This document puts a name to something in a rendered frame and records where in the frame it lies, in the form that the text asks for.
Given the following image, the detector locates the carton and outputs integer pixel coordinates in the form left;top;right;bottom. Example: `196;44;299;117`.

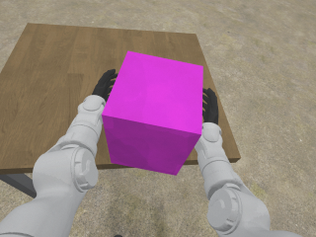
102;51;203;176

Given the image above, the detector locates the table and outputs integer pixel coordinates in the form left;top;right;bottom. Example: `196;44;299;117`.
0;23;241;198

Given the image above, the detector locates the robot right forearm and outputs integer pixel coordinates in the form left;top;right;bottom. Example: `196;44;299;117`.
195;122;256;200

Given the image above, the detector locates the robot left hand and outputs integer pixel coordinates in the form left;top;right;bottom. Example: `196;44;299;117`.
92;69;119;102

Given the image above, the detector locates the robot right hand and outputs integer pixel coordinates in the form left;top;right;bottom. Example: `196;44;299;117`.
202;88;219;125

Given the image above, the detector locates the left robot upper arm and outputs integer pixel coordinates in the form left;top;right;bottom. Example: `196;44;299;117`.
0;147;99;237

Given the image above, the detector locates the robot left forearm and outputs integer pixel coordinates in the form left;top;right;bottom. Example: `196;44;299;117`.
33;95;106;190

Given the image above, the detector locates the right robot upper arm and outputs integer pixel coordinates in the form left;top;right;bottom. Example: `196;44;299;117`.
206;187;303;237

